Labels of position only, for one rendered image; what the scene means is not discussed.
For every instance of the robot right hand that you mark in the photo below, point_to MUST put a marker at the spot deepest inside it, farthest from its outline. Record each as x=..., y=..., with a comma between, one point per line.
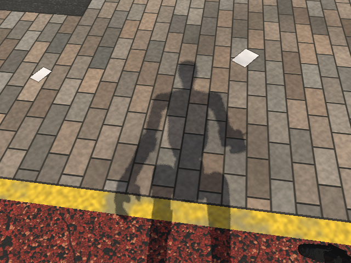
x=324, y=253

